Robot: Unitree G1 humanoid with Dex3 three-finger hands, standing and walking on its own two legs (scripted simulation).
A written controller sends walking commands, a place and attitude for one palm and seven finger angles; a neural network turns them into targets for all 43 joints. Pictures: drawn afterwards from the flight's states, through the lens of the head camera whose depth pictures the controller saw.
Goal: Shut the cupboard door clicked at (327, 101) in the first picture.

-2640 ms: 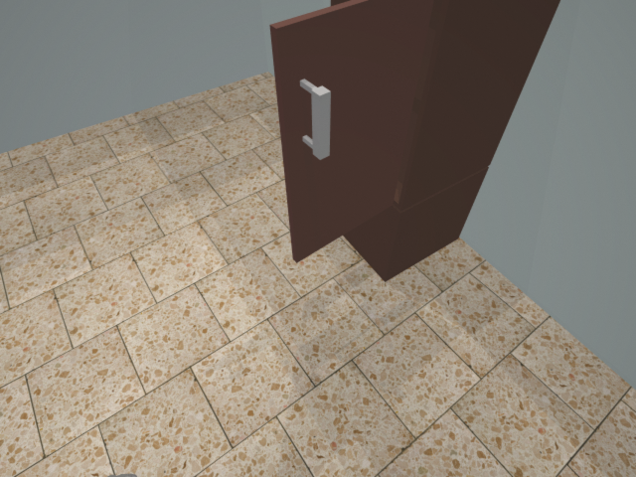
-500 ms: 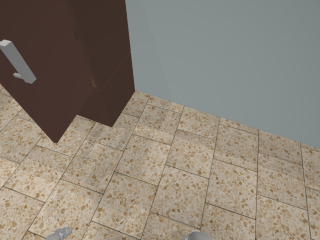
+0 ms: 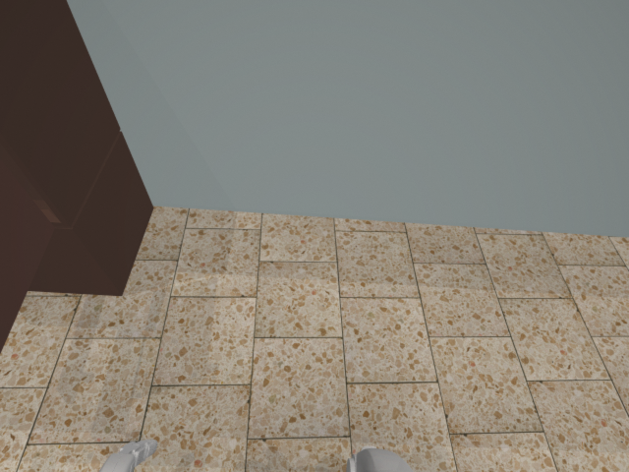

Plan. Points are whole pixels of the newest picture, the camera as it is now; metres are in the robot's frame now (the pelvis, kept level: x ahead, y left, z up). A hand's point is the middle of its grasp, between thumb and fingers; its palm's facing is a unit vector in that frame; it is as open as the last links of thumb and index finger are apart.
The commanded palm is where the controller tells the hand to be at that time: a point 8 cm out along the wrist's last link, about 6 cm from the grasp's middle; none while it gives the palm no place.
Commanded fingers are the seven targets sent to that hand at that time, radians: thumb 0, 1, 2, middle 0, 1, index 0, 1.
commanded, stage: walk around to get in front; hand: left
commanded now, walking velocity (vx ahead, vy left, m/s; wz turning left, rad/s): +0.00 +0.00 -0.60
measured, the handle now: out of the picture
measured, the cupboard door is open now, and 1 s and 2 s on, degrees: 94 94 94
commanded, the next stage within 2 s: none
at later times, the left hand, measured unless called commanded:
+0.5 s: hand (202, 471) +0.14 +0.16 -0.18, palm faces -0.26 -0.94 -0.21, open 7.4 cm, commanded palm none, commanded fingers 0.00 0.90 0.90 -0.20 -0.30 -0.20 -0.30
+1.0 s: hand (269, 427) +0.20 +0.07 -0.16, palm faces -0.54 -0.79 -0.28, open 7.4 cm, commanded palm none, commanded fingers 0.00 0.90 0.90 -0.20 -0.30 -0.20 -0.30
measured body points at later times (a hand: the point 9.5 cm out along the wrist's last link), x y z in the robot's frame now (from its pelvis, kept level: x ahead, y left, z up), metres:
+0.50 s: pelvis +0.02 -0.02 -0.01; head +0.07 -0.01 +0.44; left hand +0.15 +0.21 -0.17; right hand +0.06 -0.30 -0.13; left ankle +0.08 +0.10 -0.74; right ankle -0.01 -0.14 -0.73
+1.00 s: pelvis +0.01 -0.06 +0.00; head +0.05 -0.10 +0.44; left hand +0.22 +0.11 -0.14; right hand -0.09 -0.32 -0.15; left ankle +0.08 +0.07 -0.68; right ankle -0.05 -0.15 -0.74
